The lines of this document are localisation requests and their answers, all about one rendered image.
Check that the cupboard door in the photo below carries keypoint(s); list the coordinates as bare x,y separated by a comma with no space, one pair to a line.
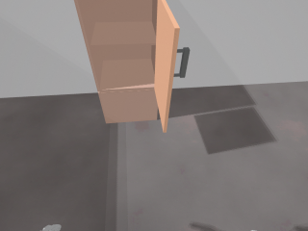
167,36

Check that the handle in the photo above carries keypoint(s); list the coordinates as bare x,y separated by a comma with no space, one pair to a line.
184,62

